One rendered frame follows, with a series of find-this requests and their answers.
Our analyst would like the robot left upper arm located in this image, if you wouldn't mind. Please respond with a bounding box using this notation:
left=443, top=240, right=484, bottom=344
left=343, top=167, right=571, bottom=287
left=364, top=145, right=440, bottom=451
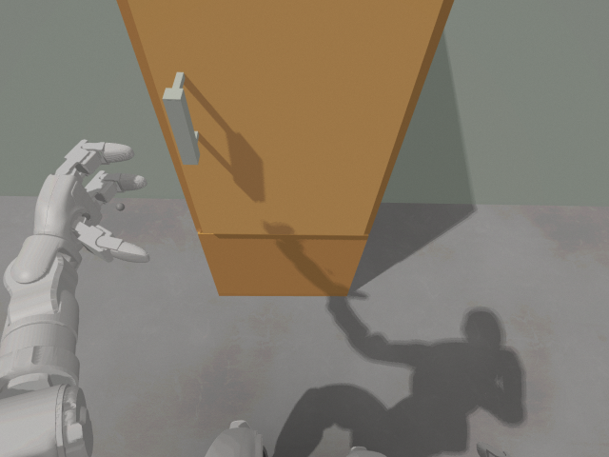
left=0, top=384, right=93, bottom=457

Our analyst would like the robot right shin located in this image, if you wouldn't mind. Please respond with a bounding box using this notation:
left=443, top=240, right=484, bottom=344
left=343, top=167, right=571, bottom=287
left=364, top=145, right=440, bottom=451
left=347, top=447, right=366, bottom=455

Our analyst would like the robot shin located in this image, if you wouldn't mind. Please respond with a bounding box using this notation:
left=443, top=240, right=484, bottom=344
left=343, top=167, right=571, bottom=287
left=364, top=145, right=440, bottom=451
left=347, top=447, right=366, bottom=455
left=229, top=420, right=251, bottom=429

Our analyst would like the robot left hand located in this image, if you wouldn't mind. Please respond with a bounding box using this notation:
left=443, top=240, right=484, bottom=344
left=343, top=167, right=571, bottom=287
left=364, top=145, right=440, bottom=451
left=33, top=139, right=149, bottom=263

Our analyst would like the handle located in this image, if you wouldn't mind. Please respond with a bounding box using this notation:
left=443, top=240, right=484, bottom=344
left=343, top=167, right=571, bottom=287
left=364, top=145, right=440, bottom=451
left=163, top=72, right=200, bottom=165

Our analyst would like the left robot forearm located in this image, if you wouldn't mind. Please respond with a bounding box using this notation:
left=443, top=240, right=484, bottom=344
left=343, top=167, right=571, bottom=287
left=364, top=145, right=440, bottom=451
left=0, top=234, right=82, bottom=399

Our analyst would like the robot left shin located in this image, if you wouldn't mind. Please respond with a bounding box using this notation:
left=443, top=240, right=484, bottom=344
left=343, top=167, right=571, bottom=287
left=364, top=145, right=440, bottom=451
left=229, top=420, right=251, bottom=429

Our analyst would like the cupboard door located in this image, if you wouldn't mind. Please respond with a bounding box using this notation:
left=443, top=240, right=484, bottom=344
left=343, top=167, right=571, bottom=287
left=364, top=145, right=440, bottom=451
left=128, top=0, right=443, bottom=235

